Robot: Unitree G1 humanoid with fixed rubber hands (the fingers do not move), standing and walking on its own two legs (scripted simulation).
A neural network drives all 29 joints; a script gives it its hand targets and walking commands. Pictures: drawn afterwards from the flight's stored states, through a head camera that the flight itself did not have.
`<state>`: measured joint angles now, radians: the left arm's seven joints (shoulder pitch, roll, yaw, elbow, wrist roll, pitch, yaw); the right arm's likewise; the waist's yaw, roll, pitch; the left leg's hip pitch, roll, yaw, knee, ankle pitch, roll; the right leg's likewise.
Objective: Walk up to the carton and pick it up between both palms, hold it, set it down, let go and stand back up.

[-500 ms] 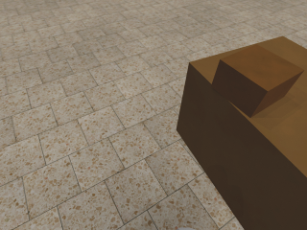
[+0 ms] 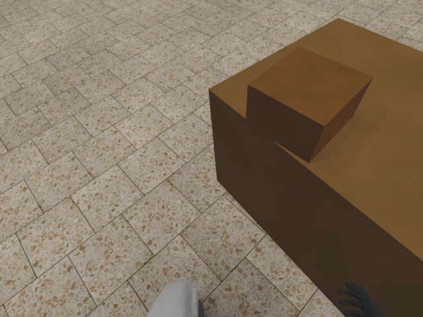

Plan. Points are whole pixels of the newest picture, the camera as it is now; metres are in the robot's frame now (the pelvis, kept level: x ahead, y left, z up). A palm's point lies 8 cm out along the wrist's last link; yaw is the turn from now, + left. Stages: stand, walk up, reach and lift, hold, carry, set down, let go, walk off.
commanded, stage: walk up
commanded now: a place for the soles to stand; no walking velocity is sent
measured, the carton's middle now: (303, 102) +0.66 -0.24 -0.06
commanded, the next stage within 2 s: none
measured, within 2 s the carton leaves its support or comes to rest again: neither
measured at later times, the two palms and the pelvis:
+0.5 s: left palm (92, 243) +0.28 +0.30 -0.12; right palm (348, 285) +0.20 -0.27 -0.15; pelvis +0.17 +0.03 -0.02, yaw -15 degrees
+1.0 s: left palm (105, 167) +0.51 +0.34 -0.14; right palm (309, 243) +0.29 -0.21 -0.15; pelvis +0.34 +0.10 -0.04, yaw -28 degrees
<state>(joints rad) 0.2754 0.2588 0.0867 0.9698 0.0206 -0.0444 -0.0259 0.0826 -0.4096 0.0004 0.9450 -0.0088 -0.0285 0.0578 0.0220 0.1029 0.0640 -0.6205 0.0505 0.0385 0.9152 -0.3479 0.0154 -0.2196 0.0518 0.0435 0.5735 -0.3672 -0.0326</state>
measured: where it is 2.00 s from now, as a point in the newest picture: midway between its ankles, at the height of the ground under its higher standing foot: (205, 259)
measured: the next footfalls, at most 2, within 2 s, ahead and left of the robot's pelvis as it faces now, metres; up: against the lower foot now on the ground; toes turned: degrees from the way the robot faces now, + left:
left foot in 0.12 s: +0.21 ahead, +0.13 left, +0.00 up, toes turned +0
right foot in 0.44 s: +0.18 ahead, -0.12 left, +0.00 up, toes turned -14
